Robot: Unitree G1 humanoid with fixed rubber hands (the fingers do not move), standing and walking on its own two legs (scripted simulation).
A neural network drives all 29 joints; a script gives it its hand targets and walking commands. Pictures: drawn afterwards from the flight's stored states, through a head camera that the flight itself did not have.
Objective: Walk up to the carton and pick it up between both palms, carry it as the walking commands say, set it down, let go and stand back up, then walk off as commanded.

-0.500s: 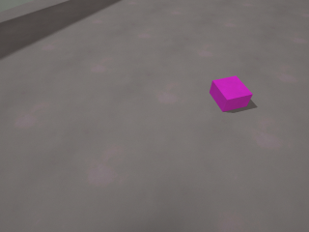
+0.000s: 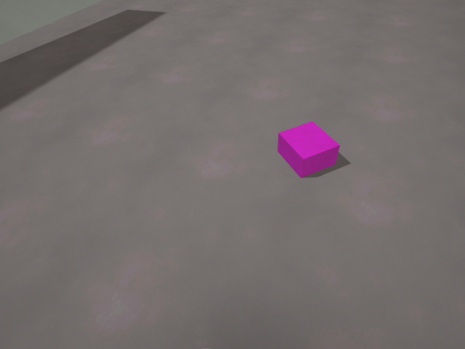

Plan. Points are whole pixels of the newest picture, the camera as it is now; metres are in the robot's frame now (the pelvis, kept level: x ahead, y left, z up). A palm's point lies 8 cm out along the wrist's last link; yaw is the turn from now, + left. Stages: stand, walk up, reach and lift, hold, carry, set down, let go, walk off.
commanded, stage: walk up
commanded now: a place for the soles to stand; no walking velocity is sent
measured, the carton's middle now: (306, 148) +1.35 -0.24 -0.66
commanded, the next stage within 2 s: none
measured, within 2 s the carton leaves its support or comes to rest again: neither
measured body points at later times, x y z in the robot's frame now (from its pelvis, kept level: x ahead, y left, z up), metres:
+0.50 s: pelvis +0.22 -0.01 +0.03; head +0.25 -0.01 +0.48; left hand +0.41 +0.20 -0.09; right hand +0.07 -0.22 -0.10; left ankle +0.17 +0.12 -0.70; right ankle +0.31 -0.16 -0.67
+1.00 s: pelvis +0.47 -0.02 +0.01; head +0.47 -0.01 +0.45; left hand +0.52 +0.24 -0.13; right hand +0.52 -0.29 -0.10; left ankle +0.60 +0.07 -0.71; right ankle +0.35 -0.14 -0.69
